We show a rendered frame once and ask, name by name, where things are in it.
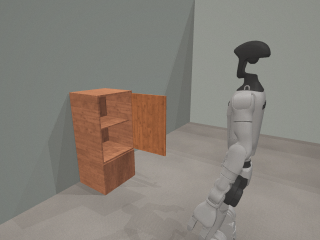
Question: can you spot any humanoid robot torso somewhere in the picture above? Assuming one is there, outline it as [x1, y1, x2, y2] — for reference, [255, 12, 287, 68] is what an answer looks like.
[226, 85, 266, 190]

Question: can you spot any robot right hand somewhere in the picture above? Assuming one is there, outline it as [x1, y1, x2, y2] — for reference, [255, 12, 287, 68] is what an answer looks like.
[221, 151, 228, 167]

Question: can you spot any robot left hand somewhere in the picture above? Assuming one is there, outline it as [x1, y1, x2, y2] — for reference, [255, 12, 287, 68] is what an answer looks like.
[187, 200, 218, 240]

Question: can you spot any left robot forearm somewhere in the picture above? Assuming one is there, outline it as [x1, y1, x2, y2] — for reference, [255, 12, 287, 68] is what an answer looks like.
[205, 144, 246, 209]

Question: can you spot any robot left thigh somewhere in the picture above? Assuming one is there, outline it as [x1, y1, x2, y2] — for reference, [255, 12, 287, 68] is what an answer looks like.
[202, 178, 243, 240]

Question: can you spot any cupboard door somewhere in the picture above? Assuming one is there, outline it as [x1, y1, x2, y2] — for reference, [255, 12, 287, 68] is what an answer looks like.
[131, 93, 167, 156]

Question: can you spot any left robot upper arm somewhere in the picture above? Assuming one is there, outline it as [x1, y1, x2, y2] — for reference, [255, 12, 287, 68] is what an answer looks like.
[228, 91, 255, 161]

